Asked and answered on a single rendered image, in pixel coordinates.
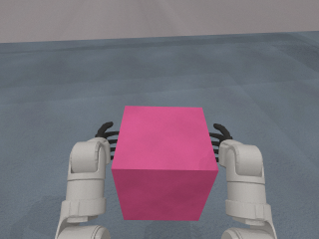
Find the left robot forearm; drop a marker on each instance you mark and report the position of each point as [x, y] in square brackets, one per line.
[85, 199]

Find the right robot hand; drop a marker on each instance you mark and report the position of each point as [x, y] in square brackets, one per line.
[225, 136]

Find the carton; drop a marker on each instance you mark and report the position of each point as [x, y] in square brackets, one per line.
[164, 165]

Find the right robot upper arm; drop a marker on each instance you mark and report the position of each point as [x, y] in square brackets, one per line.
[245, 233]

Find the left robot hand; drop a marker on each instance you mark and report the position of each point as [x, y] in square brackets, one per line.
[101, 133]

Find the left robot upper arm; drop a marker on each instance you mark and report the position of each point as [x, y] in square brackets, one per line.
[85, 232]

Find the right robot forearm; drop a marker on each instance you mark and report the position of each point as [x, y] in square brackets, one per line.
[246, 195]

